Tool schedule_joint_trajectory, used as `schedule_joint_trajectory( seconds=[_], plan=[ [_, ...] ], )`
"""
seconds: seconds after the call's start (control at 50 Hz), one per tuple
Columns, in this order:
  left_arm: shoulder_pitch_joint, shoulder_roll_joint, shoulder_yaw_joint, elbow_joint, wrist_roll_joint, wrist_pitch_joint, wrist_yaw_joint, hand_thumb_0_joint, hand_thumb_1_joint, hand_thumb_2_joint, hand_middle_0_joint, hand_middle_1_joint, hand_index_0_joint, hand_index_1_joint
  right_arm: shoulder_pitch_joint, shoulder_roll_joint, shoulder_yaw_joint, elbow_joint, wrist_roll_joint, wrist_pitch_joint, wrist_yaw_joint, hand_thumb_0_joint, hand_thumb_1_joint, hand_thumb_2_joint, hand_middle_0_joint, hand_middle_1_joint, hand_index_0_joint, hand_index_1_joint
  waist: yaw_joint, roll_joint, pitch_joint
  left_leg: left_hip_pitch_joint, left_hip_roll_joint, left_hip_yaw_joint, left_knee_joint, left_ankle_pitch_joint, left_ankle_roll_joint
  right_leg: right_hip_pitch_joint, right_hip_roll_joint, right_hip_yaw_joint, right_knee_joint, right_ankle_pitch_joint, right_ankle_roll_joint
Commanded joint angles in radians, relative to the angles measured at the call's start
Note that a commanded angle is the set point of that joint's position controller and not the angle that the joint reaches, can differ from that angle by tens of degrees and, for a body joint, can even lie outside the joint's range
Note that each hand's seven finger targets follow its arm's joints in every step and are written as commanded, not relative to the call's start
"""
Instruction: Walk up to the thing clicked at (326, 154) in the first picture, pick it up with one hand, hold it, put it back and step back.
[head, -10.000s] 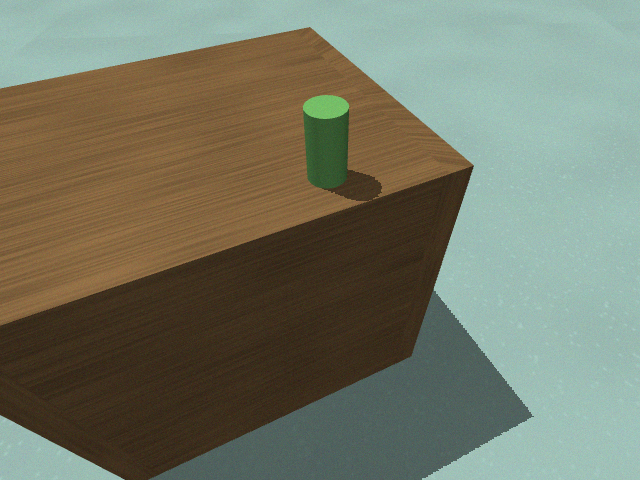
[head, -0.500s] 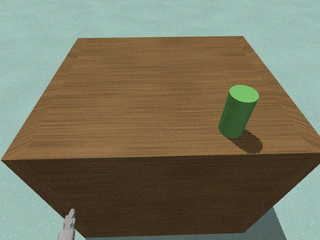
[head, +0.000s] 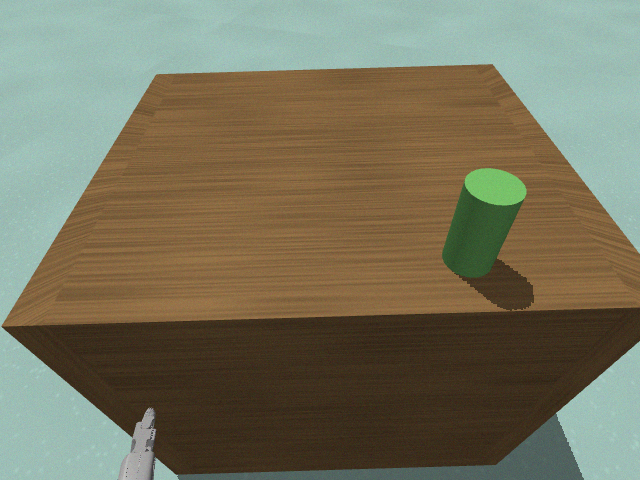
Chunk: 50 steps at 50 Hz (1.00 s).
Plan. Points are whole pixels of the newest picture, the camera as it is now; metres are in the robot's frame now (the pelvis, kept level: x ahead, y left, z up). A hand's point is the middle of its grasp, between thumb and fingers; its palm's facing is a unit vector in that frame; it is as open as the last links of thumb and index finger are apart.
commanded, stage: go down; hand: right
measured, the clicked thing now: (479, 225) +0.44 -0.19 +0.10
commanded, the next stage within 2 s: approach in 1.24 s
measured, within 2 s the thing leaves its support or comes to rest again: neither
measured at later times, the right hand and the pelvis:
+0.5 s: hand out of the picture +0.36 -0.38 +0.20, palm faces +0.16 +0.99 +0.01, open 17.5 cm; pelvis +0.00 +0.00 +0.00, yaw +0 degrees
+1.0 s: hand out of the picture +0.36 -0.39 +0.20, palm faces +0.15 +0.99 +0.01, open 17.4 cm; pelvis +0.01 -0.01 +0.00, yaw +1 degrees
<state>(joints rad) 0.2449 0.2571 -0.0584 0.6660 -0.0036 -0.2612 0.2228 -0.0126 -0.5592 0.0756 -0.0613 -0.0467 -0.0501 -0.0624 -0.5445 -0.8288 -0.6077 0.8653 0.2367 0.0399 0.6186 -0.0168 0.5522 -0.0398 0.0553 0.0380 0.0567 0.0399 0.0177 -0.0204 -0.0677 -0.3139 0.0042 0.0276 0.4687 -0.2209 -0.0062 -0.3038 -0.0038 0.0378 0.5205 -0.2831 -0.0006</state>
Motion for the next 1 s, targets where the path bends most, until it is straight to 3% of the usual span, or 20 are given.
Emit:
schedule_joint_trajectory(
  seconds=[0.0, 0.04, 0.08, 0.16, 0.18, 0.22, 0.24, 0.26, 0.32, 0.42, 0.46, 0.48, 0.58, 0.72, 0.8, 0.84, 0.86, 0.94, 0.96, 0.98],
  plan=[
    [-0.088, 0.130, 0.029, -0.155, -0.008, -0.053, 0.019, 0.000, -0.578, 0.075, -0.046, -0.046, -0.037, -0.056, -0.361, -0.405, -0.071, -0.176, 0.037, -0.063, 0.005, 0.000, 0.595, -0.036, 0.047, 0.044, 0.053, 0.044, -0.003, -0.075, -0.195, 0.071, -0.010, 0.009, -0.041, 0.169, 0.020, 0.055, 0.014, -0.004, -0.071, 0.200, -0.023],
    [-0.072, 0.118, 0.018, -0.146, -0.005, -0.045, 0.018, 0.000, -0.581, 0.075, -0.047, -0.046, -0.037, -0.056, -0.365, -0.425, -0.077, -0.173, 0.028, -0.060, 0.007, 0.000, 0.591, -0.043, 0.044, 0.046, 0.050, 0.046, -0.011, -0.114, -0.245, 0.085, -0.007, 0.002, -0.027, 0.218, 0.023, 0.071, 0.021, -0.008, -0.054, 0.260, -0.019],
    [-0.058, 0.164, 0.063, -0.147, -0.003, -0.041, 0.024, 0.000, -0.581, 0.077, -0.046, -0.047, -0.036, -0.057, -0.350, -0.449, -0.088, -0.166, 0.026, -0.051, 0.011, 0.000, 0.581, -0.042, 0.046, 0.045, 0.050, 0.045, -0.007, -0.140, -0.287, 0.094, -0.010, 0.005, -0.012, 0.266, 0.026, 0.103, 0.017, -0.006, -0.042, 0.337, -0.012],
    [-0.079, 0.173, 0.064, -0.142, -0.004, -0.035, 0.024, 0.000, -0.578, 0.075, -0.045, -0.048, -0.037, -0.057, -0.399, -0.453, -0.084, -0.171, 0.034, -0.048, 0.015, 0.000, 0.525, -0.040, 0.058, 0.041, 0.057, 0.040, -0.001, -0.177, -0.302, 0.070, -0.019, 0.012, -0.004, 0.278, 0.034, 0.134, 0.000, 0.007, -0.020, 0.445, 0.002],
    [-0.088, 0.184, 0.077, -0.150, -0.003, -0.034, 0.025, 0.000, -0.577, 0.074, -0.046, -0.047, -0.037, -0.056, -0.432, -0.482, -0.100, -0.223, 0.029, -0.052, 0.014, 0.000, 0.529, -0.038, 0.058, 0.041, 0.057, 0.040, -0.013, -0.211, -0.344, 0.078, -0.016, 0.008, -0.002, 0.279, 0.034, 0.162, 0.002, 0.003, -0.014, 0.449, 0.001],
    [-0.089, 0.151, 0.044, -0.140, -0.006, -0.028, 0.026, 0.000, -0.577, 0.074, -0.045, -0.047, -0.037, -0.056, -0.397, -0.440, -0.071, -0.125, 0.024, -0.038, 0.014, 0.000, 0.533, -0.037, 0.059, 0.041, 0.058, 0.041, 0.003, -0.155, -0.270, 0.056, -0.022, 0.011, -0.008, 0.250, 0.035, 0.117, -0.002, 0.005, -0.019, 0.415, -0.001],
    [-0.099, 0.154, 0.048, -0.147, -0.008, -0.029, 0.024, 0.000, -0.575, 0.071, -0.046, -0.047, -0.038, -0.055, -0.427, -0.443, -0.072, -0.202, 0.033, -0.044, 0.014, 0.000, 0.530, -0.036, 0.060, 0.040, 0.058, 0.040, -0.003, -0.184, -0.298, 0.071, -0.020, 0.010, -0.009, 0.238, 0.035, 0.119, -0.002, 0.001, -0.025, 0.381, -0.002],
    [-0.074, 0.145, 0.037, -0.129, -0.007, -0.028, 0.026, 0.000, -0.573, 0.070, -0.046, -0.049, -0.039, -0.056, -0.387, -0.439, -0.070, -0.104, 0.027, -0.030, 0.015, 0.000, 0.516, -0.039, 0.060, 0.040, 0.057, 0.040, 0.009, -0.145, -0.246, 0.059, -0.023, 0.012, -0.013, 0.234, 0.035, 0.088, -0.002, 0.001, -0.027, 0.364, -0.004],
    [-0.032, 0.152, 0.044, -0.144, -0.006, -0.021, 0.026, 0.000, -0.573, 0.068, -0.046, -0.047, -0.039, -0.054, -0.401, -0.451, -0.078, -0.132, 0.030, -0.023, 0.020, 0.000, 0.532, -0.044, 0.053, 0.044, 0.053, 0.044, 0.012, -0.125, -0.281, 0.083, -0.017, 0.008, -0.012, 0.248, 0.029, 0.081, 0.006, -0.005, -0.029, 0.330, -0.013],
    [-0.031, 0.175, 0.067, -0.171, -0.010, -0.021, 0.024, 0.000, -0.564, 0.061, -0.046, -0.047, -0.041, -0.052, -0.402, -0.460, -0.071, -0.098, 0.028, -0.011, 0.023, 0.000, 0.552, -0.041, 0.052, 0.045, 0.052, 0.045, 0.025, -0.092, -0.209, 0.054, -0.014, 0.003, -0.027, 0.188, 0.026, 0.032, 0.011, -0.008, -0.046, 0.223, -0.023],
    [-0.053, 0.162, 0.050, -0.196, -0.010, -0.026, 0.019, 0.000, -0.564, 0.061, -0.046, -0.047, -0.041, -0.052, -0.434, -0.475, -0.067, -0.131, 0.016, -0.019, 0.020, 0.000, 0.559, -0.038, 0.053, 0.044, 0.054, 0.044, 0.007, -0.135, -0.247, 0.062, -0.010, -0.004, -0.021, 0.183, 0.027, 0.049, 0.014, -0.012, -0.043, 0.220, -0.019],
    [-0.044, 0.172, 0.056, -0.211, -0.009, -0.028, 0.022, 0.000, -0.562, 0.062, -0.046, -0.047, -0.042, -0.051, -0.419, -0.468, -0.065, -0.072, 0.017, -0.018, 0.022, 0.000, 0.562, -0.042, 0.052, 0.046, 0.053, 0.046, 0.026, -0.100, -0.210, 0.049, -0.013, -0.002, -0.023, 0.185, 0.026, 0.035, 0.011, -0.010, -0.037, 0.217, -0.021],
    [-0.059, 0.152, 0.040, -0.171, -0.008, -0.032, 0.020, 0.000, -0.560, 0.064, -0.044, -0.047, -0.041, -0.052, -0.427, -0.479, -0.078, -0.104, 0.028, -0.053, 0.024, 0.000, 0.588, -0.038, 0.049, 0.046, 0.052, 0.046, 0.008, -0.143, -0.268, 0.050, -0.009, -0.006, -0.005, 0.184, 0.028, 0.044, 0.013, -0.009, -0.020, 0.217, -0.018],
    [-0.082, 0.173, 0.045, -0.169, -0.007, -0.032, 0.035, 0.000, -0.561, 0.065, -0.044, -0.050, -0.040, -0.054, -0.477, -0.485, -0.073, -0.185, 0.029, -0.047, 0.026, 0.000, 0.504, -0.037, 0.064, 0.040, 0.058, 0.040, -0.002, -0.207, -0.368, 0.052, -0.023, 0.009, 0.011, 0.231, 0.039, 0.126, -0.003, 0.007, -0.005, 0.375, 0.001],
    [-0.076, 0.197, 0.076, -0.179, -0.010, -0.028, 0.036, 0.000, -0.559, 0.060, -0.046, -0.047, -0.042, -0.051, -0.399, -0.447, -0.058, -0.081, 0.025, -0.018, 0.018, 0.000, 0.522, -0.041, 0.061, 0.043, 0.058, 0.043, 0.014, -0.134, -0.247, 0.037, -0.026, 0.017, 0.001, 0.214, 0.038, 0.060, -0.006, 0.005, -0.013, 0.354, -0.003],
    [-0.026, 0.154, 0.035, -0.170, -0.010, -0.021, 0.030, 0.000, -0.559, 0.059, -0.046, -0.046, -0.042, -0.051, -0.383, -0.459, -0.068, -0.066, 0.022, -0.009, 0.021, 0.000, 0.517, -0.045, 0.061, 0.045, 0.059, 0.045, 0.012, -0.124, -0.225, 0.051, -0.024, 0.016, -0.002, 0.223, 0.037, 0.036, -0.002, -0.001, -0.015, 0.338, -0.005],
    [-0.022, 0.155, 0.038, -0.203, -0.011, -0.019, 0.028, 0.000, -0.557, 0.057, -0.045, -0.046, -0.041, -0.049, -0.379, -0.462, -0.077, -0.111, 0.022, -0.009, 0.021, 0.000, 0.524, -0.042, 0.061, 0.045, 0.059, 0.045, -0.001, -0.124, -0.266, 0.065, -0.024, 0.014, 0.003, 0.235, 0.035, 0.058, -0.003, -0.002, -0.015, 0.357, -0.005],
    [0.019, 0.163, 0.043, -0.279, -0.017, -0.014, 0.017, 0.000, -0.554, 0.055, -0.046, -0.046, -0.043, -0.048, -0.340, -0.464, -0.088, -0.075, 0.028, 0.002, 0.028, 0.000, 0.527, -0.042, 0.061, 0.045, 0.059, 0.045, 0.020, -0.081, -0.255, 0.073, -0.021, 0.008, 0.001, 0.280, 0.028, 0.066, 0.003, -0.009, -0.003, 0.386, -0.011],
    [0.062, 0.156, 0.050, -0.207, -0.013, -0.008, 0.015, 0.000, -0.562, 0.060, -0.046, -0.044, -0.040, -0.050, -0.374, -0.450, -0.067, -0.151, 0.027, -0.003, 0.032, 0.000, 0.534, -0.041, 0.059, 0.045, 0.058, 0.045, 0.007, -0.126, -0.269, 0.078, -0.016, 0.003, 0.007, 0.293, 0.030, 0.068, 0.008, -0.012, -0.007, 0.384, -0.012],
    [0.025, 0.164, 0.052, -0.256, -0.016, -0.012, 0.016, 0.000, -0.563, 0.063, -0.044, -0.044, -0.037, -0.051, -0.409, -0.485, -0.098, -0.180, 0.034, -0.003, 0.030, 0.000, 0.513, -0.035, 0.067, 0.041, 0.062, 0.041, 0.010, -0.133, -0.308, 0.085, -0.017, 0.002, 0.009, 0.304, 0.031, 0.097, 0.007, -0.010, -0.006, 0.410, -0.011]
  ],
)
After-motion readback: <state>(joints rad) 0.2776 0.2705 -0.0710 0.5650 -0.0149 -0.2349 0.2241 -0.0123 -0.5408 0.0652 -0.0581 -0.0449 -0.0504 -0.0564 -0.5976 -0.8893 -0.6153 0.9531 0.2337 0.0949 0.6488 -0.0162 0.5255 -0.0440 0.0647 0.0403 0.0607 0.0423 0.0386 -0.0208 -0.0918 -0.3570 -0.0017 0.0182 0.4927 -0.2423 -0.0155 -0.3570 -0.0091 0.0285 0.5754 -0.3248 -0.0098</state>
